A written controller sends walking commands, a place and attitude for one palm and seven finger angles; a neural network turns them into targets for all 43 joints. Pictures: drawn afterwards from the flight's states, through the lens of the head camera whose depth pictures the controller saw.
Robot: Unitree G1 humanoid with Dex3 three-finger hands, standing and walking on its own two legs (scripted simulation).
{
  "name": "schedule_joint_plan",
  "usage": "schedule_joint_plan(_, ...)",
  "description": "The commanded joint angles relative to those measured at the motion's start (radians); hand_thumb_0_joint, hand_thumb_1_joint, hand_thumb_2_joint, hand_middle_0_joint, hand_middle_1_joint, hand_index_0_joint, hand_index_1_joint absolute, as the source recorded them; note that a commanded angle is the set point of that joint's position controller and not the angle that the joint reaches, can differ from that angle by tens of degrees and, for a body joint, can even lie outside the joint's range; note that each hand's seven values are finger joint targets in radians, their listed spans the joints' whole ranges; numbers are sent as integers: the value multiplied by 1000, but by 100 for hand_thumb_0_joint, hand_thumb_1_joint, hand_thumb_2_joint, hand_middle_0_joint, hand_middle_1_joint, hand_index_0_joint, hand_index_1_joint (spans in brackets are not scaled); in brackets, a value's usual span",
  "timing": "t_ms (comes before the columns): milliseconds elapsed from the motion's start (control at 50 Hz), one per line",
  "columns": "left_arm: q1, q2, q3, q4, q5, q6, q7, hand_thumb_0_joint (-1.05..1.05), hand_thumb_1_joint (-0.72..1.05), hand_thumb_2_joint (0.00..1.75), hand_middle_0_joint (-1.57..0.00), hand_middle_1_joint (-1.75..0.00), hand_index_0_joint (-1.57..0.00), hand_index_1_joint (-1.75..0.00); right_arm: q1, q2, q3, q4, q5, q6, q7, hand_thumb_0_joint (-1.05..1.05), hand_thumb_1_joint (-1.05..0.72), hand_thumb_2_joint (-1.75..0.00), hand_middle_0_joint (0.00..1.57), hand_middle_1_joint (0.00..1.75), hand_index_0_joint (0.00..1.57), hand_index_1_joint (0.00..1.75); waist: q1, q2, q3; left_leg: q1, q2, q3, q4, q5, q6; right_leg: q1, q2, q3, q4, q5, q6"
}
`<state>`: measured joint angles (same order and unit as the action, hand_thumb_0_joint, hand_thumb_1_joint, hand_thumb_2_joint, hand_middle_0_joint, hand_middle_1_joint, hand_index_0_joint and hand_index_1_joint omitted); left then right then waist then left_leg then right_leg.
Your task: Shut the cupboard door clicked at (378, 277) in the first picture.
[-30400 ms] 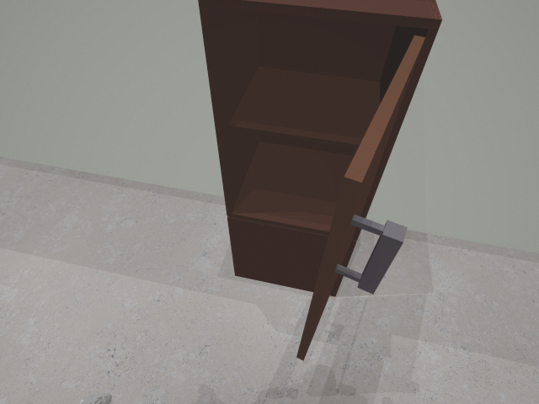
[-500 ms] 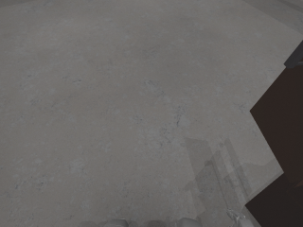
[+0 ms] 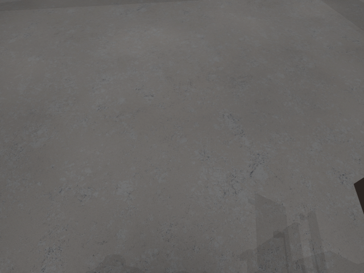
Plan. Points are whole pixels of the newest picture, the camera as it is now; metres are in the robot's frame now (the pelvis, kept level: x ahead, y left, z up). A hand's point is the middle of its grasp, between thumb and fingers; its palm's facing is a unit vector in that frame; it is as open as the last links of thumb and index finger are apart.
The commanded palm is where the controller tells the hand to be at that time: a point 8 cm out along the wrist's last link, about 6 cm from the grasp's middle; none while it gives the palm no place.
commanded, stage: walk to a spot facing it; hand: left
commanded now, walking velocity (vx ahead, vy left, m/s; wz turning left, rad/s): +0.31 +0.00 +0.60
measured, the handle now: out of the picture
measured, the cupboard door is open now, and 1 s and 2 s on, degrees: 68 68 68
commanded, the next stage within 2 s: turn to face it in 1.00 s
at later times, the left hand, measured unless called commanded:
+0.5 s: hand (112, 247) +0.19 +0.18 -0.13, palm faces +0.24 -0.94 -0.26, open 7.4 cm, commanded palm none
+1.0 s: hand (87, 268) +0.15 +0.24 -0.17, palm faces +0.58 -0.78 -0.22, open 7.4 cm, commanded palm none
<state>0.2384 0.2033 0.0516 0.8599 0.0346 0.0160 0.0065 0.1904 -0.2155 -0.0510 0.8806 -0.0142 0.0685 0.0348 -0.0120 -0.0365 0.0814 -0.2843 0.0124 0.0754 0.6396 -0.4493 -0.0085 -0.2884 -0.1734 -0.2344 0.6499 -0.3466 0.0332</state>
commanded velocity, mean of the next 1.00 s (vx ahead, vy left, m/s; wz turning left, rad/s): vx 0.31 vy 0.00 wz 0.54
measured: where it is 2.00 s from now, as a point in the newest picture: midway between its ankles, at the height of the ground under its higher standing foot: (151, 220)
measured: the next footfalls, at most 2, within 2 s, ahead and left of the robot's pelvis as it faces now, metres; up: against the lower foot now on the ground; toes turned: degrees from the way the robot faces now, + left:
right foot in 0.38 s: +0.23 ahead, -0.13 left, +0.00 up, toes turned +6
left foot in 0.86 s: +0.30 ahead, +0.18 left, +0.00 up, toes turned +37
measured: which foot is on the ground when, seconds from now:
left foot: down 0.00-0.38, up 0.40-0.84, down 0.86-1.00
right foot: down 0.00-0.00, up 0.02-0.36, down 0.38-0.84, up 0.86-1.00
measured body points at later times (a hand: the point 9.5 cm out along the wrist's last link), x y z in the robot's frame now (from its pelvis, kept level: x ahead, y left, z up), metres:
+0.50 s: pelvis +0.13 -0.04 +0.01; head +0.17 -0.05 +0.46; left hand +0.18 +0.23 -0.11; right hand +0.19 -0.29 -0.15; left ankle +0.03 +0.08 -0.63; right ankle +0.19 -0.13 -0.72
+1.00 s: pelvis +0.27 +0.07 +0.00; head +0.30 +0.12 +0.45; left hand +0.12 +0.28 -0.16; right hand +0.53 -0.05 -0.12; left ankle +0.27 +0.15 -0.72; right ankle +0.32 -0.09 -0.64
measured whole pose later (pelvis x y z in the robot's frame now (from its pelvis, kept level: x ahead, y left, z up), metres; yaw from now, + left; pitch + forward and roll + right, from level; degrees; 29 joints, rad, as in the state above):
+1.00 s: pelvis +0.27 +0.07 +0.00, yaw +34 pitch -1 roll -1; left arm 0.31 0.24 0.07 0.98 0.04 0.01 -0.01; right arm 0.09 -0.22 -0.02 0.85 -0.02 -0.03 0.01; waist 0.05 -0.03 0.12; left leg -0.35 -0.03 0.09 0.61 -0.26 0.08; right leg -0.47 -0.16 -0.05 1.20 -0.39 0.06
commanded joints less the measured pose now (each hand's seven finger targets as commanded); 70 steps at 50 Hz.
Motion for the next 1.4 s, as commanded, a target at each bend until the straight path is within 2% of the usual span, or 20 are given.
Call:
schedule_joint_plan(0, -152, 120, 34, -157, -9, -11, -14, 0, 90, 90, -20, -30, -20, -30, 241, -284, -75, -11, -26, -52, -29, 0, -90, -90, 20, 30, 20, 30, -135, 281, -79, 303, 399, -617, -394, 70, 254, -476, 49, 122, 407, -294, 23)
schedule_joint_plan(80, -151, 126, 46, -93, -7, -22, -25, 0, 90, 90, -20, -30, -20, -30, 141, -183, -34, -20, -19, -88, -48, 0, -90, -90, 20, 30, 20, 30, -49, 216, -30, 201, 249, -435, -385, 166, 194, -445, 41, 229, 483, -26, 23)
schedule_joint_plan(200, -182, 101, 31, -84, -15, -27, -37, 0, 90, 90, -20, -30, -20, -30, 167, -189, -38, 22, -16, -102, -51, 0, -90, -90, 20, 30, 20, 30, -39, 152, -22, 193, 204, -359, -383, 262, 205, -325, 79, 202, 189, 37, 39)
schedule_joint_plan(280, -110, 112, 37, -71, -14, -35, -42, 0, 90, 90, -20, -30, -20, -30, 119, -196, -44, 31, -17, -94, -43, 0, -90, -90, 20, 30, 20, 30, 5, 168, -15, 52, 165, -344, -337, 161, 174, -74, 148, 149, -2, 98, 36)
schedule_joint_plan(320, 51, 151, 56, -20, -12, -47, -34, 0, 90, 90, -20, -30, -20, -30, 74, -174, -41, 23, -7, -92, -41, 0, -90, -90, 20, 30, 20, 30, 87, 82, -46, -163, 94, -293, -179, 77, 127, 263, 140, 176, -132, 122, 19)
schedule_joint_plan(360, 272, 319, 91, 18, 0, -59, -8, 0, 90, 90, -20, -30, -20, -30, 78, -74, -25, -31, 6, -103, -35, 0, -90, -90, 20, 30, 20, 30, 167, -340, -176, -424, -100, -105, 434, -216, 45, 480, -321, 773, -471, -337, -130)
schedule_joint_plan(400, 101, 233, 72, -16, -4, -55, 9, 0, 90, 90, -20, -30, -20, -30, 78, -98, -39, -12, -13, -88, -25, 0, -90, -90, 20, 30, 20, 30, 67, -234, -57, -438, 22, -164, 678, -43, 46, 203, -316, 752, -522, -519, -158)
schedule_joint_plan(440, 0, 137, 45, -30, -3, -66, 10, 0, 90, 90, -20, -30, -20, -30, 78, -67, -35, 19, -19, -70, -8, 0, -90, -90, 20, 30, 20, 30, 1, -123, -32, -348, 71, -138, 660, 115, 26, 54, -220, 419, -486, -236, -108)
schedule_joint_plan(500, 36, 108, 40, -1, -3, -84, 9, 0, 90, 90, -20, -30, -20, -30, 74, -33, -29, 23, -15, -54, 6, 0, -90, -90, 20, 30, 20, 30, -5, -117, -53, -334, 74, -84, 571, 184, 6, 98, -165, 210, -468, 42, -102)
schedule_joint_plan(720, 188, 153, 40, 86, -1, -94, 7, 0, 90, 90, -20, -30, -20, -30, -205, -24, 0, -99, -14, -71, 35, 0, -90, -90, 20, 30, 20, 30, 59, -103, -12, -313, 55, 46, 86, 166, 38, 339, -230, 24, -357, 511, -113)
schedule_joint_plan(760, 173, 179, 44, 83, -3, -91, 7, 0, 90, 90, -20, -30, -20, -30, -167, -45, -6, -99, -16, -77, 30, 0, -90, -90, 20, 30, 20, 30, 29, -112, -42, -185, 11, 84, 32, 123, 65, 326, -237, -14, -256, 664, -106)
schedule_joint_plan(800, 134, 206, 45, 69, -14, -85, 2, 0, 90, 90, -20, -30, -20, -30, 54, -124, -31, -46, -25, -85, 17, 0, -90, -90, 20, 30, 20, 30, -94, -39, -167, 217, -33, 85, -113, 197, 96, 146, -181, -98, 98, 615, -53)
schedule_joint_plan(820, 141, 162, 45, 34, -19, -79, -13, 0, 90, 90, -20, -30, -20, -30, 192, -266, -64, -22, -33, -90, 1, 0, -90, -90, 20, 30, 20, 30, -156, 224, -282, 490, 199, -283, -174, 212, 191, -140, -55, -95, 422, 182, 10)
schedule_joint_plan(840, 46, 147, 28, -40, -19, -76, -20, 0, 90, 90, -20, -30, -20, -30, 272, -356, -80, -5, -18, -87, -16, 0, -90, -90, 20, 30, 20, 30, -183, 291, -306, 602, 401, -611, -272, 391, 296, -416, 51, 46, 636, -260, 26)
schedule_joint_plan(860, -14, 156, 35, -71, -18, -74, -11, 0, 90, 90, -20, -30, -20, -30, 265, -361, -75, 1, -12, -85, -23, 0, -90, -90, 20, 30, 20, 30, -162, 91, -260, 482, 451, -608, -290, 338, 301, -439, 34, 160, 688, -237, 7)
schedule_joint_plan(960, 86, 96, 37, 24, 2, -28, -21, 0, 90, 90, -20, -30, -20, -30, 12, -169, -15, -53, -8, -115, -44, 0, -90, -90, 20, 30, 20, 30, -5, 170, -89, 99, 226, -299, -390, 244, 184, -314, 4, 219, 537, 39, 27)
schedule_joint_plan(1200, -74, 43, -3, 26, -12, -21, -12, 0, 90, 90, -20, -30, -20, -30, 156, -88, -5, 99, -10, -117, -66, 0, -90, -90, 20, 30, 20, 30, -2, 146, -32, 174, 209, -120, -312, 748, 165, -132, 104, 197, 48, 210, -13)
schedule_joint_plan(1280, 69, 100, 20, 61, -8, -27, -13, 0, 90, 90, -20, -30, -20, -30, 136, -95, -7, 107, 0, -98, -70, 0, -90, -90, 20, 30, 20, 30, 70, 51, -43, 70, 179, -45, -73, 615, 90, 163, 137, 212, -133, 354, -46)
schedule_joint_plan(1320, 212, 216, 45, 98, -8, -45, -1, 0, 90, 90, -20, -30, -20, -30, 176, -44, -8, 84, 12, -95, -66, 0, -90, -90, 20, 30, 20, 30, 87, -219, -165, -193, -54, 62, 442, -162, -7, 390, -214, 648, -256, 895, -258)
schedule_joint_plan(1380, 24, 153, 45, 37, -19, -22, 29, 0, 90, 90, -20, -30, -20, -30, 106, -79, -7, 72, 10, -71, -73, 0, -90, -90, 20, 30, 20, 30, 31, -96, -165, -241, 51, -115, 564, -86, -24, 236, -150, 621, -326, 593, -295)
